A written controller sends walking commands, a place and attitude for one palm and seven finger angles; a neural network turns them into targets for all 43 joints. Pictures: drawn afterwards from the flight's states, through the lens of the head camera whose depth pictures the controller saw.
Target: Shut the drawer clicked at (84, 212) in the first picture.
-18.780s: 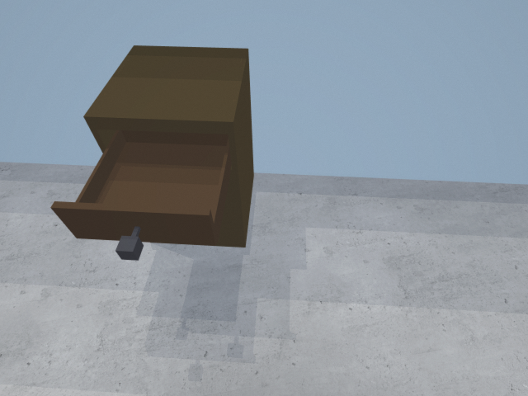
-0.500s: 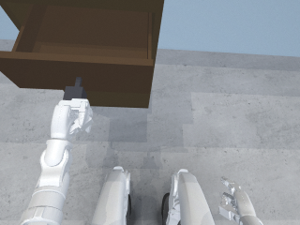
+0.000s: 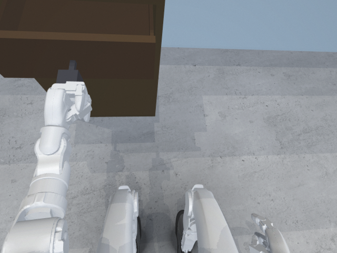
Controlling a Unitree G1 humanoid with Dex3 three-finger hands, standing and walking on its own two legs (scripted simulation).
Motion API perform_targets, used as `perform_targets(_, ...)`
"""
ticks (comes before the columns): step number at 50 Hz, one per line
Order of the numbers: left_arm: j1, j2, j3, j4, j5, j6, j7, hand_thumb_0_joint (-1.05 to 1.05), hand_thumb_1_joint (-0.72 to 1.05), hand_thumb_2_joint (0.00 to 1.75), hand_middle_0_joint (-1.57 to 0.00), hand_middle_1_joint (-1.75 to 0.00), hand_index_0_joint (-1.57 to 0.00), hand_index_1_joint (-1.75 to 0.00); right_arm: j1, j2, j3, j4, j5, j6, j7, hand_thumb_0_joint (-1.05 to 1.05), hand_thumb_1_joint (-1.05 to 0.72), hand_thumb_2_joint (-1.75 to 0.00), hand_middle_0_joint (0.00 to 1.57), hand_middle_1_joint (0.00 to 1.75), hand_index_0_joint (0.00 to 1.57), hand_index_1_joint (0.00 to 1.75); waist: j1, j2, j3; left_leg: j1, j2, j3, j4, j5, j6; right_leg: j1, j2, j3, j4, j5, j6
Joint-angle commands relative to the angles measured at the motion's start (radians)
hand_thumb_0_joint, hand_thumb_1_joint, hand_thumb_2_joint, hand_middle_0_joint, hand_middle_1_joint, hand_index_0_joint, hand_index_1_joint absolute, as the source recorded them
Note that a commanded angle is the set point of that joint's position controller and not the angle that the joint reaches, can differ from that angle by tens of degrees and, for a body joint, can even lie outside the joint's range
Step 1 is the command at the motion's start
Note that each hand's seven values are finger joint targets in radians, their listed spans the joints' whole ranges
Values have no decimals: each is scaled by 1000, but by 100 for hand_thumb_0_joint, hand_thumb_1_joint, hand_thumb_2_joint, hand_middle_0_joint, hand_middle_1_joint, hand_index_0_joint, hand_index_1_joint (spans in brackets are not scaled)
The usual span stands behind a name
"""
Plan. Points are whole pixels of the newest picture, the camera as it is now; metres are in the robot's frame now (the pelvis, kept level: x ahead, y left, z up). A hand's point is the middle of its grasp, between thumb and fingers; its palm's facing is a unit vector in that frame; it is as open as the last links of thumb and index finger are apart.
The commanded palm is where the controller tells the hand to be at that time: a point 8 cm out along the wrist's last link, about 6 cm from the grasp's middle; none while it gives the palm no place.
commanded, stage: push the drawer shut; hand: left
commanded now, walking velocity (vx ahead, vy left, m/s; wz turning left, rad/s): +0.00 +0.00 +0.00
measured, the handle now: (71, 75) +0.51 +0.23 +0.00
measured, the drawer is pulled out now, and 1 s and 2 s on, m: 0.11 0.00 0.00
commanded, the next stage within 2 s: pull the fist back off the drawer in 1.08 s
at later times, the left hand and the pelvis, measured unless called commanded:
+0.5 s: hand (91, 79) +0.50 +0.19 +0.00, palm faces +0.01 -1.00 -0.05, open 3.4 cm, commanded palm +0.50 +0.22 +0.01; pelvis -0.01 +0.01 -0.01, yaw -1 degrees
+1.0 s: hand (92, 63) +0.55 +0.19 +0.00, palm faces +0.04 -1.00 -0.05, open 3.5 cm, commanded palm +0.56 +0.21 +0.01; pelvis -0.01 +0.00 -0.02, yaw -2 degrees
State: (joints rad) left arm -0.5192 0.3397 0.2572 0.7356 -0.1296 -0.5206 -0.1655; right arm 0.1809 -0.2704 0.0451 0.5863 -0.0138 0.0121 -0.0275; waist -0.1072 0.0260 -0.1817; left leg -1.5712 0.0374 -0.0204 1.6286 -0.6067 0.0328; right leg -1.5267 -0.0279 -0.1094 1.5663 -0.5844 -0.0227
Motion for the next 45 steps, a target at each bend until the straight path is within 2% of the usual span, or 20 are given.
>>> perform_targets(1,-399,245,111,-144,-22,-60,26,0,90,90,-140,-160,-140,-160,105,-169,-68,-76,-3,-18,-10,0,-90,-90,20,30,20,30,-28,73,-519,337,-31,-55,-204,157,-4,289,40,83,-207,104,-2)
perform_targets(3,-448,259,117,-126,-17,-65,25,0,90,90,-140,-160,-140,-160,113,-173,-67,-68,-6,-14,-9,0,-90,-90,20,30,20,30,-36,95,-528,335,-31,-51,-200,154,-5,283,37,85,-207,102,-1)
perform_targets(6,-496,294,145,-63,-16,-66,23,0,90,90,-140,-160,-140,-160,124,-174,-61,-63,-9,-8,-11,0,-90,-90,20,30,20,30,-50,62,-503,296,-31,-53,-191,124,1,276,41,89,-207,77,2)
perform_targets(7,-511,317,160,-56,-8,-69,21,0,90,90,-140,-160,-140,-160,128,-177,-60,-64,-11,-4,-12,0,-90,-90,20,30,20,30,-43,81,-512,301,-30,-54,-193,129,-1,274,39,87,-202,78,1)
perform_targets(8,-530,302,150,-36,-9,-67,19,0,90,90,-140,-160,-140,-160,131,-175,-60,-61,-12,0,-11,0,-90,-90,20,30,20,30,-51,87,-516,297,-32,-50,-188,132,1,274,39,91,-205,81,2)
perform_targets(9,-545,324,167,-34,-7,-68,18,0,90,90,-140,-160,-140,-160,137,-176,-59,-59,-14,3,-11,0,-90,-90,20,30,20,30,-48,92,-527,301,-30,-50,-185,144,0,279,39,89,-199,91,2)
perform_targets(16,-634,333,171,15,8,-57,14,0,90,90,-140,-160,-140,-160,167,-184,-55,-63,-22,30,-2,0,-90,-90,20,30,20,30,-63,142,-574,367,-23,-76,-189,187,-2,218,43,67,-170,117,-1)
perform_targets(19,-630,370,202,50,16,-49,15,0,90,90,-140,-160,-140,-160,176,-188,-53,-62,-22,46,3,0,-90,-90,20,30,20,30,-60,111,-564,347,-20,-75,-187,184,-3,230,45,67,-176,116,1)
perform_targets(20,-660,363,191,53,20,-46,15,0,90,90,-140,-160,-140,-160,177,-187,-52,-62,-23,48,2,0,-90,-90,20,30,20,30,-74,99,-561,332,-19,-74,-179,175,2,229,47,71,-177,111,4)
perform_targets(21,-692,354,178,54,22,-48,15,0,90,90,-140,-160,-140,-160,182,-182,-50,-60,-24,48,3,0,-90,-90,20,30,20,30,-82,122,-547,341,-18,-79,-182,176,2,212,47,68,-175,112,2)
perform_targets(24,-734,391,201,70,36,-46,24,0,90,90,-140,-160,-140,-160,193,-189,-50,-54,-28,56,5,0,-90,-90,20,30,20,30,-86,123,-564,333,-17,-81,-176,165,2,209,48,66,-170,103,3)
perform_targets(27,-771,421,216,63,48,-50,27,0,90,90,-140,-160,-140,-160,207,-194,-48,-52,-32,64,6,0,-90,-90,20,30,20,30,-85,167,-591,378,-13,-93,-176,201,-3,180,48,59,-157,120,0)
perform_targets(28,-771,391,194,79,51,-45,28,0,90,90,-140,-160,-140,-160,210,-192,-50,-49,-32,67,9,0,-90,-90,20,30,20,30,-94,160,-590,384,-13,-95,-175,199,-2,170,49,58,-161,118,1)
perform_targets(30,-800,416,204,110,55,-36,30,0,90,90,-140,-160,-140,-160,215,-194,-45,-43,-33,71,9,0,-90,-90,20,30,20,30,-106,143,-556,341,-12,-91,-166,177,2,172,51,61,-164,109,2)
perform_targets(32,-839,436,206,105,69,-39,33,0,90,90,-140,-160,-140,-160,222,-198,-44,-43,-35,76,9,0,-90,-90,20,30,20,30,-108,179,-568,366,-11,-99,-170,181,-1,151,50,57,-158,108,0)
perform_targets(35,-873,444,202,136,83,-28,38,0,90,90,-140,-160,-140,-160,233,-200,-41,-38,-38,81,11,0,-90,-90,20,30,20,30,-119,179,-570,362,-9,-107,-164,174,0,131,52,52,-150,103,-1)
perform_targets(36,-900,425,183,127,82,-28,38,0,90,90,-140,-160,-140,-160,236,-197,-41,-37,-38,81,11,0,-90,-90,20,30,20,30,-130,205,-576,390,-7,-113,-165,191,1,112,52,50,-148,112,-2)
perform_targets(39,-933,459,197,143,95,-19,41,0,90,90,-140,-160,-140,-160,252,-204,-40,-29,-43,88,14,0,-90,-90,20,30,20,30,-137,199,-586,381,-6,-111,-152,212,1,120,52,49,-147,128,-1)
perform_targets(42,-959,486,208,133,101,-17,37,0,90,90,-140,-160,-140,-160,267,-206,-39,-28,-45,91,18,0,-90,-90,20,30,20,30,-137,229,-627,404,-3,-113,-143,248,2,126,55,51,-146,146,-2)
perform_targets(45,-962,505,216,141,99,-7,27,0,90,90,-140,-160,-140,-160,272,-203,-36,-29,-44,96,21,0,-90,-90,20,30,20,30,-145,204,-626,375,-2,-101,-131,267,8,166,59,58,-159,164,1)
